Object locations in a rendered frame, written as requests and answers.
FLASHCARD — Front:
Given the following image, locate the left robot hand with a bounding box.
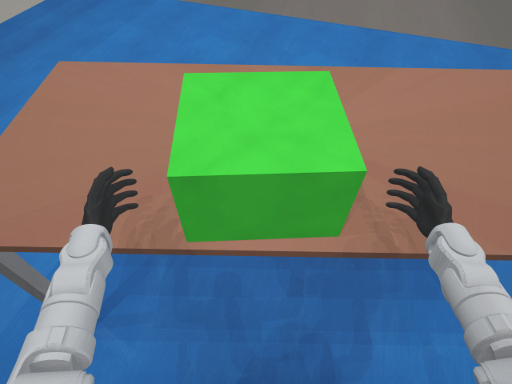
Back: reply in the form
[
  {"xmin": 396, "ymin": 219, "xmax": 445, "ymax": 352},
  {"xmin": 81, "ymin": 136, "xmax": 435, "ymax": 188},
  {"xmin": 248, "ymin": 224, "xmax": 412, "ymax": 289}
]
[{"xmin": 82, "ymin": 167, "xmax": 138, "ymax": 234}]

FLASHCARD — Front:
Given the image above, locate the carton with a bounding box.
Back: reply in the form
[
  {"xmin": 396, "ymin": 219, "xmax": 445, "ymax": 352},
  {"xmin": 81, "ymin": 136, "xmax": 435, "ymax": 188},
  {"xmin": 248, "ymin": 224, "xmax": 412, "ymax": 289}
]
[{"xmin": 167, "ymin": 71, "xmax": 367, "ymax": 242}]

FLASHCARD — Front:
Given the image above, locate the robot right forearm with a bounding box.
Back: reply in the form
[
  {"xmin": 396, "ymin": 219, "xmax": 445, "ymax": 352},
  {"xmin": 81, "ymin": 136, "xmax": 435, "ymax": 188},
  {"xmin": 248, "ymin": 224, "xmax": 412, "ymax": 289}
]
[{"xmin": 425, "ymin": 223, "xmax": 512, "ymax": 364}]

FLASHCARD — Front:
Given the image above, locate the robot left forearm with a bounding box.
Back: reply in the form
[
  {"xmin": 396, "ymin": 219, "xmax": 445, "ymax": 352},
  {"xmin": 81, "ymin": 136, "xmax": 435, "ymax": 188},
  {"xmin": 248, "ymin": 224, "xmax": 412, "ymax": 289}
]
[{"xmin": 6, "ymin": 224, "xmax": 114, "ymax": 384}]

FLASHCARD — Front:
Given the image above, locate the table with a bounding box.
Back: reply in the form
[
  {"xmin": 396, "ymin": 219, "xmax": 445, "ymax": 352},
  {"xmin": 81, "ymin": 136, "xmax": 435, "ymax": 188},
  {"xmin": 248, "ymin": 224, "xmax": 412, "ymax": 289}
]
[{"xmin": 0, "ymin": 61, "xmax": 512, "ymax": 303}]

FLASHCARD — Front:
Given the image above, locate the robot right upper arm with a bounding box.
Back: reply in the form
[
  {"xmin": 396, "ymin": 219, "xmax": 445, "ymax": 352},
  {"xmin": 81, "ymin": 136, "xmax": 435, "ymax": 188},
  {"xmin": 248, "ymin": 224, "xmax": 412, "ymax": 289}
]
[{"xmin": 473, "ymin": 358, "xmax": 512, "ymax": 384}]

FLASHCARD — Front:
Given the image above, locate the right robot hand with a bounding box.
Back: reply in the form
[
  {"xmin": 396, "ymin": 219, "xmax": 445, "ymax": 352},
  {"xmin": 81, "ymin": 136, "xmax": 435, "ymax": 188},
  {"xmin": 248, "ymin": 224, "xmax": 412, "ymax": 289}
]
[{"xmin": 386, "ymin": 166, "xmax": 454, "ymax": 238}]

